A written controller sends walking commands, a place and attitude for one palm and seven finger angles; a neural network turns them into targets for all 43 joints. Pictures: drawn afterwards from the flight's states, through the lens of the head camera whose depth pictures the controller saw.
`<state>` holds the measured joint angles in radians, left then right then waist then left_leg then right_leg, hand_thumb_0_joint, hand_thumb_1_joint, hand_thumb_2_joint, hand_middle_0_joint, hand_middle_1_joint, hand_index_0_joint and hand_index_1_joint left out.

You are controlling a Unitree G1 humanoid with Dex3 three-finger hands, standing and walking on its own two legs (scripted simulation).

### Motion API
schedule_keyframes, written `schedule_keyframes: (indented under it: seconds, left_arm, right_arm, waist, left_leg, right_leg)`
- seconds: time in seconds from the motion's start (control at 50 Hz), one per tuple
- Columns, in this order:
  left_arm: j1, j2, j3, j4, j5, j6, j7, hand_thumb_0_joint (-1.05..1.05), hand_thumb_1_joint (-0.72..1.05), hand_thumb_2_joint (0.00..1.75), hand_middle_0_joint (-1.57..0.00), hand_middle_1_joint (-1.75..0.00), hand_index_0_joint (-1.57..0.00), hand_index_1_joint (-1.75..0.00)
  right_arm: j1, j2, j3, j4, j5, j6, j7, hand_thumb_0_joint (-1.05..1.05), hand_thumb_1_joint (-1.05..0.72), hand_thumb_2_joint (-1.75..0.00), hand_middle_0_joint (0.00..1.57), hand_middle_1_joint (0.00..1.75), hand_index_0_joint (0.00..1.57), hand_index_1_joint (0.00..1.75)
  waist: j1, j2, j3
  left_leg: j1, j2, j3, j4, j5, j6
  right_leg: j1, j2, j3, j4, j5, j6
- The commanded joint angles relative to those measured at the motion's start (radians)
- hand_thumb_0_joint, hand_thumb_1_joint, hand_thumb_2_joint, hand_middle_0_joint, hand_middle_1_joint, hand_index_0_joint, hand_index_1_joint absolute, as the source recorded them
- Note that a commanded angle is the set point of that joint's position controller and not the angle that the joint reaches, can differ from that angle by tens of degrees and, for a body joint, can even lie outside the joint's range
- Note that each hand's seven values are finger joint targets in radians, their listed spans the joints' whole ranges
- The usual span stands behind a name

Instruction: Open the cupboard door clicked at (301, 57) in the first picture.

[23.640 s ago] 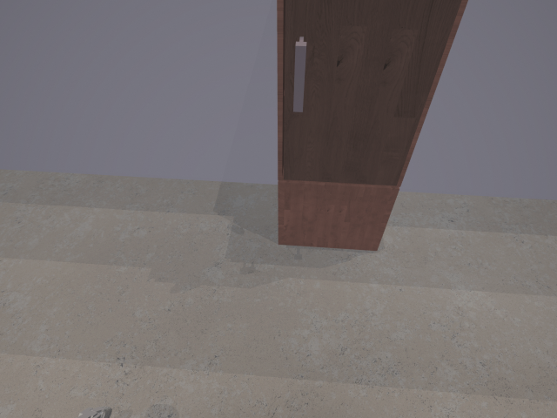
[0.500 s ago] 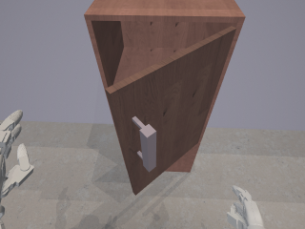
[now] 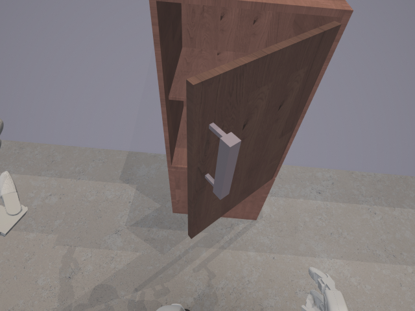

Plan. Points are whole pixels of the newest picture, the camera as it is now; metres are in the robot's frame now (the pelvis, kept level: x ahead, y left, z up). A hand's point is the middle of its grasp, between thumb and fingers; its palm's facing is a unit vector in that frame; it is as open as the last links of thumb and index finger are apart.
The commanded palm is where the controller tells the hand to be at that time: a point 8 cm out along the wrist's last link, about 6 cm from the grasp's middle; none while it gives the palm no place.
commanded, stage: step back with the hand held close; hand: left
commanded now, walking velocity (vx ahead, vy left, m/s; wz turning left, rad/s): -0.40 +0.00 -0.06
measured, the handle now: (218, 162) +0.39 +0.01 +0.07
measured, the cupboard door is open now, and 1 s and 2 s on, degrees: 43 43 43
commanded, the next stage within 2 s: stop stepping back and stand still in 0.38 s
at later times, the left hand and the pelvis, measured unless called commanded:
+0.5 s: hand out of the picture +0.15 +0.27 +0.18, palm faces +0.36 -0.82 -0.45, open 7.4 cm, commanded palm +0.07 +0.31 +0.19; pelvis -0.08 +0.02 +0.01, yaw -3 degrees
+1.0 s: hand out of the picture +0.07 +0.28 +0.17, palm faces +0.39 -0.85 -0.36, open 7.4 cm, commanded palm -0.01 +0.32 +0.19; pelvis -0.17 +0.03 +0.00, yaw -4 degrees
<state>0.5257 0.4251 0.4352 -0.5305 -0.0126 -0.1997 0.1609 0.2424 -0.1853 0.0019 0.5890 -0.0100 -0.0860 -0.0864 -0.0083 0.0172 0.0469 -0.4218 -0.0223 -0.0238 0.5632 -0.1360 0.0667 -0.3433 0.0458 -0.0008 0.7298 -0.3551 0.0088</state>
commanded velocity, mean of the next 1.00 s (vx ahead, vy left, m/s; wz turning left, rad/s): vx -0.09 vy -0.02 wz -0.01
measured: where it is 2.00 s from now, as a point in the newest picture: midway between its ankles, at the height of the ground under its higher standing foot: outside the picture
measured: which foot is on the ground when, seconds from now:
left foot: down 0.00-0.70, up 0.72-0.84, down 0.86-1.00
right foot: up 0.00-0.08, down 0.10-0.40, up 0.42-0.68, down 0.70-0.90, up 0.92-1.00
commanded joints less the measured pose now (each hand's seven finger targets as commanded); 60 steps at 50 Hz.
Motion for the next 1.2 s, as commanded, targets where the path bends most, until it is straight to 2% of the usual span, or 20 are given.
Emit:
schedule_keyframes:
  seconds: [0.0, 0.12, 0.22, 0.26, 0.34, 0.4, 0.46, 0.6, 0.64, 0.7, 0.74, 0.82, 0.86, 0.88, 0.9, 0.94, 1.06, 1.1, 1.14, 1.18]
  left_arm:
    - [0.038, 0.134, 0.104, -0.206, -0.018, -0.065, 0.017, 0.00, 0.90, 0.90, -0.20, -0.30, -0.20, -0.30]
    - [-0.023, 0.163, 0.087, -0.210, -0.042, -0.075, -0.003, 0.00, 0.90, 0.90, -0.20, -0.30, -0.20, -0.30]
    - [0.030, 0.231, 0.146, -0.231, -0.060, -0.069, 0.002, 0.00, 0.90, 0.90, -0.20, -0.30, -0.20, -0.30]
    - [0.020, 0.233, 0.152, -0.214, -0.049, -0.067, 0.008, 0.00, 0.90, 0.90, -0.20, -0.30, -0.20, -0.30]
    - [-0.063, 0.220, 0.122, -0.184, -0.027, -0.068, -0.001, 0.00, 0.90, 0.90, -0.20, -0.30, -0.20, -0.30]
    - [-0.054, 0.217, 0.136, -0.242, -0.032, -0.096, -0.009, 0.00, 0.90, 0.90, -0.20, -0.30, -0.20, -0.30]
    - [0.012, 0.166, 0.097, -0.245, -0.043, -0.085, 0.002, 0.00, 0.90, 0.90, -0.20, -0.30, -0.20, -0.30]
    - [0.097, 0.185, 0.116, -0.286, -0.052, -0.026, 0.011, 0.00, 0.90, 0.90, -0.20, -0.30, -0.20, -0.30]
    - [0.134, 0.249, 0.167, -0.293, -0.054, -0.020, 0.005, 0.00, 0.90, 0.90, -0.20, -0.30, -0.20, -0.30]
    - [-0.014, 0.272, 0.184, -0.283, -0.071, -0.015, 0.003, 0.00, 0.90, 0.90, -0.20, -0.30, -0.20, -0.30]
    - [-0.081, 0.184, 0.106, -0.176, -0.068, 0.010, -0.011, 0.00, 0.90, 0.90, -0.20, -0.30, -0.20, -0.30]
    - [-0.213, 0.160, 0.053, -0.098, -0.025, -0.010, 0.004, 0.00, 0.90, 0.90, -0.20, -0.30, -0.20, -0.30]
    - [-0.194, 0.175, 0.068, -0.139, -0.018, -0.024, 0.009, 0.00, 0.90, 0.90, -0.20, -0.30, -0.20, -0.30]
    - [-0.218, 0.200, 0.070, -0.220, -0.031, -0.041, 0.003, 0.00, 0.90, 0.90, -0.20, -0.30, -0.20, -0.30]
    - [-0.209, 0.216, 0.085, -0.249, -0.025, -0.054, 0.003, 0.00, 0.90, 0.90, -0.20, -0.30, -0.20, -0.30]
    - [-0.083, 0.224, 0.119, -0.262, -0.030, -0.056, 0.007, 0.00, 0.90, 0.90, -0.20, -0.30, -0.20, -0.30]
    - [0.111, 0.166, 0.123, -0.150, -0.026, -0.034, 0.014, 0.00, 0.90, 0.90, -0.20, -0.30, -0.20, -0.30]
    - [0.084, 0.169, 0.115, -0.110, -0.020, -0.023, 0.006, 0.00, 0.90, 0.90, -0.20, -0.30, -0.20, -0.30]
    - [-0.019, 0.216, 0.147, -0.124, -0.036, -0.032, 0.002, 0.00, 0.90, 0.90, -0.20, -0.30, -0.20, -0.30]
    - [-0.095, 0.160, 0.090, -0.051, -0.031, -0.042, 0.001, 0.00, 0.90, 0.90, -0.20, -0.30, -0.20, -0.30]
  right_arm:
    - [-0.123, -0.143, -0.052, -0.144, -0.002, -0.077, 0.009, 0.00, -0.90, -0.90, 0.20, 0.30, 0.20, 0.30]
    - [-0.129, -0.147, -0.063, -0.105, 0.014, -0.060, 0.012, 0.00, -0.90, -0.90, 0.20, 0.30, 0.20, 0.30]
    - [-0.168, -0.131, -0.058, -0.125, 0.023, -0.038, 0.004, 0.00, -0.90, -0.90, 0.20, 0.30, 0.20, 0.30]
    - [-0.172, -0.117, -0.055, -0.108, 0.012, -0.028, 0.002, 0.00, -0.90, -0.90, 0.20, 0.30, 0.20, 0.30]
    - [-0.204, -0.143, -0.043, -0.119, 0.013, -0.017, -0.020, 0.00, -0.90, -0.90, 0.20, 0.30, 0.20, 0.30]
    - [-0.166, -0.165, -0.064, -0.127, -0.024, -0.064, -0.004, 0.00, -0.90, -0.90, 0.20, 0.30, 0.20, 0.30]
    - [-0.134, -0.152, -0.076, -0.110, -0.006, -0.085, 0.016, 0.00, -0.90, -0.90, 0.20, 0.30, 0.20, 0.30]
    - [-0.116, -0.132, -0.048, -0.126, -0.008, -0.084, 0.022, 0.00, -0.90, -0.90, 0.20, 0.30, 0.20, 0.30]
    - [-0.090, -0.116, -0.038, -0.111, -0.006, -0.071, 0.021, 0.00, -0.90, -0.90, 0.20, 0.30, 0.20, 0.30]
    - [-0.128, -0.130, -0.027, -0.084, -0.021, -0.061, 0.018, 0.00, -0.90, -0.90, 0.20, 0.30, 0.20, 0.30]
    - [-0.117, -0.159, -0.057, -0.075, 0.014, -0.065, 0.009, 0.00, -0.90, -0.90, 0.20, 0.30, 0.20, 0.30]
    - [-0.116, -0.152, -0.026, -0.062, 0.015, -0.088, -0.013, 0.00, -0.90, -0.90, 0.20, 0.30, 0.20, 0.30]
    - [-0.106, -0.168, -0.031, -0.094, 0.014, -0.108, -0.015, 0.00, -0.90, -0.90, 0.20, 0.30, 0.20, 0.30]
    - [-0.094, -0.139, -0.020, -0.079, -0.001, -0.119, -0.008, 0.00, -0.90, -0.90, 0.20, 0.30, 0.20, 0.30]
    - [-0.113, -0.135, -0.025, -0.072, -0.015, -0.134, -0.001, 0.00, -0.90, -0.90, 0.20, 0.30, 0.20, 0.30]
    - [-0.116, -0.127, -0.032, -0.080, -0.008, -0.149, 0.017, 0.00, -0.90, -0.90, 0.20, 0.30, 0.20, 0.30]
    - [-0.110, -0.135, -0.038, -0.099, -0.012, -0.108, 0.013, 0.00, -0.90, -0.90, 0.20, 0.30, 0.20, 0.30]
    - [-0.100, -0.125, -0.041, -0.097, -0.010, -0.084, 0.007, 0.00, -0.90, -0.90, 0.20, 0.30, 0.20, 0.30]
    - [-0.113, -0.132, -0.044, -0.093, -0.014, -0.067, 0.009, 0.00, -0.90, -0.90, 0.20, 0.30, 0.20, 0.30]
    - [-0.060, -0.142, -0.051, -0.057, -0.001, -0.094, 0.012, 0.00, -0.90, -0.90, 0.20, 0.30, 0.20, 0.30]
  waist:
    - [0.012, 0.152, -0.111]
    - [0.009, -0.009, -0.297]
    - [0.002, -0.066, -0.171]
    - [-0.001, -0.092, -0.115]
    - [-0.002, 0.072, -0.008]
    - [0.025, 0.290, -0.214]
    - [0.022, 0.119, -0.261]
    - [0.020, 0.284, -0.222]
    - [0.012, 0.104, -0.227]
    - [0.007, -0.132, -0.168]
    - [-0.013, -0.198, -0.031]
    - [-0.016, 0.026, 0.023]
    - [-0.004, 0.182, -0.058]
    - [-0.025, 0.301, -0.110]
    - [-0.011, 0.225, -0.115]
    - [0.015, 0.119, -0.124]
    - [0.016, 0.226, -0.095]
    - [0.012, 0.047, -0.084]
    - [0.016, -0.167, -0.067]
    - [-0.022, -0.122, -0.077]
  left_leg:
    - [-0.042, 0.235, -0.264, -0.354, -0.318, 0.039]
    - [0.338, 0.123, -0.043, -0.106, 0.212, -0.044]
    - [0.313, 0.029, -0.007, 0.138, -0.121, -0.081]
    - [0.234, 0.021, -0.027, 0.261, -0.140, -0.091]
    - [0.131, 0.099, -0.091, -0.130, 0.225, -0.059]
    - [0.031, 0.355, -0.412, -0.427, -0.021, 0.034]
    - [0.178, 0.308, -0.294, -0.367, -0.023, 0.068]
    - [0.133, 0.119, -0.091, -0.493, -0.384, -0.127]
    - [0.254, 0.012, 0.057, -0.186, -0.189, -0.134]
    - [0.190, 0.034, -0.030, 0.348, -0.122, -0.107]
    - [0.099, 0.049, -0.056, 0.413, -0.111, -0.096]
    - [0.206, 0.062, 0.011, -0.058, -0.101, -0.034]
    - [0.335, 0.198, -0.245, -0.142, 0.130, 0.041]
    - [0.367, 0.263, -0.458, -0.289, 0.092, 0.039]
    - [0.266, 0.313, -0.534, -0.384, -0.116, 0.038]
    - [0.144, 0.281, -0.415, -0.425, -0.343, 0.060]
    - [-0.102, 0.164, -0.109, -0.428, -0.523, -0.032]
    - [-0.097, 0.083, -0.021, -0.176, -0.415, -0.054]
    - [-0.134, 0.020, 0.010, 0.339, -0.244, -0.070]
    - [-0.161, 0.054, -0.024, 0.479, -0.220, -0.076]
  right_leg:
    - [0.162, 0.003, 0.005, -0.134, -0.075, -0.020]
    - [0.073, -0.068, 0.059, -0.314, 0.365, -0.008]
    - [-0.191, -0.220, 0.182, -0.459, 0.086, -0.088]
    - [-0.201, -0.280, 0.204, -0.443, 0.220, -0.134]
    - [-0.040, -0.126, 0.087, -0.258, 0.427, -0.032]
    - [0.145, 0.051, 0.083, 0.240, -0.208, -0.002]
    - [0.033, 0.028, 0.073, 0.265, -0.169, -0.008]
    - [0.267, 0.100, -0.132, -0.226, -0.251, -0.051]
    - [0.186, -0.031, -0.038, -0.521, -0.072, -0.094]
    - [-0.123, -0.364, 0.241, -0.600, -0.211, -0.222]
    - [-0.157, -0.298, 0.221, -0.559, -0.255, -0.183]
    - [0.011, -0.177, 0.060, -0.299, 0.073, -0.087]
    - [-0.048, -0.045, -0.026, -0.082, 0.139, -0.014]
    - [-0.093, -0.001, -0.028, 0.085, -0.119, -0.006]
    - [-0.047, -0.013, 0.043, 0.209, -0.223, -0.008]
    - [0.038, -0.039, 0.054, 0.189, -0.132, -0.018]
    - [0.357, 0.027, -0.137, -0.192, -0.130, -0.036]
    - [0.344, -0.051, -0.033, -0.407, -0.095, -0.070]
    - [0.128, -0.393, 0.450, -0.614, -0.198, -0.214]
    - [0.128, -0.365, 0.378, -0.553, -0.173, -0.194]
